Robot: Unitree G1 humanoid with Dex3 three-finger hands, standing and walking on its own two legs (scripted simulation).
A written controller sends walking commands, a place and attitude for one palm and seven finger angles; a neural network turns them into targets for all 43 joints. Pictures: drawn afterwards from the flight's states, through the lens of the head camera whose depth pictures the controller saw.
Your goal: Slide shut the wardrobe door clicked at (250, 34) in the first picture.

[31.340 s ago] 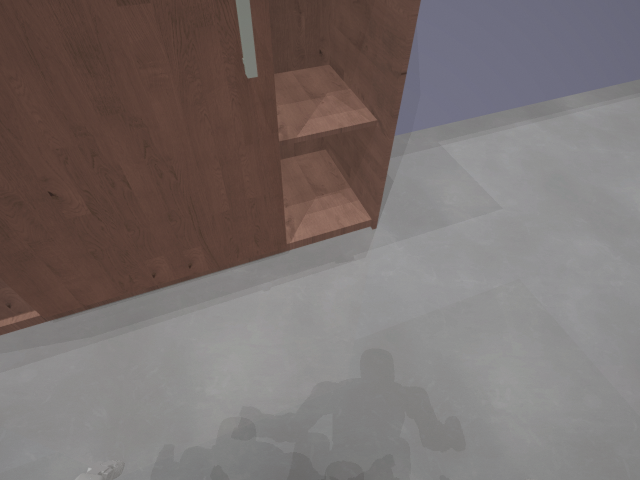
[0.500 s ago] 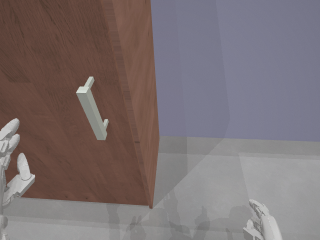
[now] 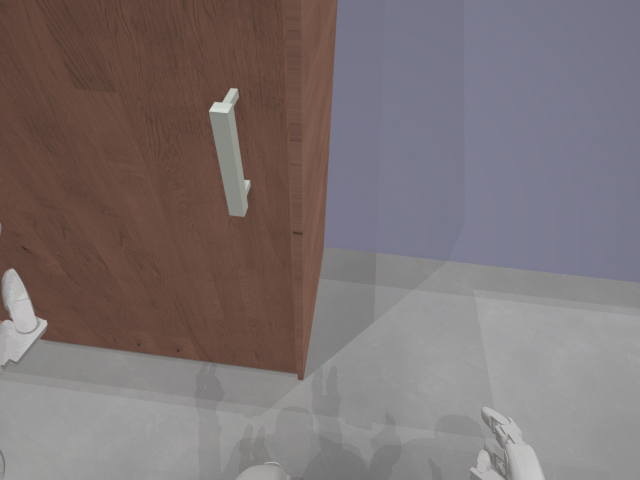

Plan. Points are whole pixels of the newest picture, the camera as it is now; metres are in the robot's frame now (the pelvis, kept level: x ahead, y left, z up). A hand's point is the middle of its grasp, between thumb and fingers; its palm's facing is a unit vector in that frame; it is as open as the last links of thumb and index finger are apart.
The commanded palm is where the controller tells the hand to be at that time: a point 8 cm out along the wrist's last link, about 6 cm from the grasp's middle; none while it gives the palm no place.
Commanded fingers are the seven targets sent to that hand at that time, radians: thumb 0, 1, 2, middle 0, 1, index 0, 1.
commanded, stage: step back with the hand held close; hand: left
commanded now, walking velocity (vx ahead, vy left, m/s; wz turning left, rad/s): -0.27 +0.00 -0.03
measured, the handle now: (235, 155) +0.51 +0.17 +0.13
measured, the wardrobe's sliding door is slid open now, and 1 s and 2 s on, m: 0.00 0.00 0.00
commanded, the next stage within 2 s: stop stepping back and stand still in 0.24 s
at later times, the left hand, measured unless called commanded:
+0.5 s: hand out of the picture +0.02 +0.29 +0.20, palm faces +0.61 -0.69 -0.38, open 7.4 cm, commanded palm -0.01 +0.32 +0.20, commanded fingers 0.00 0.90 0.90 -0.20 -0.30 -0.20 -0.30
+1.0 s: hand out of the picture -0.15 +0.34 +0.18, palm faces +0.58 -0.76 -0.30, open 7.4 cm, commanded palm -0.22 +0.35 +0.20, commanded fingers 0.00 0.90 0.90 -0.20 -0.30 -0.20 -0.30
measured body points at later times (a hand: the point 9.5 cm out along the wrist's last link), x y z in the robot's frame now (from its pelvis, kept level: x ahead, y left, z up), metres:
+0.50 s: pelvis -0.14 +0.01 -0.04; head -0.15 +0.03 +0.41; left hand -0.01 +0.32 +0.21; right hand +0.07 -0.22 -0.10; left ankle -0.02 +0.12 -0.71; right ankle +0.09 -0.14 -0.70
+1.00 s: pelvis -0.35 +0.05 +0.02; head -0.38 +0.06 +0.46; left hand -0.19 +0.37 +0.20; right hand -0.18 -0.22 -0.05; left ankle -0.34 +0.15 -0.72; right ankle -0.25 -0.07 -0.71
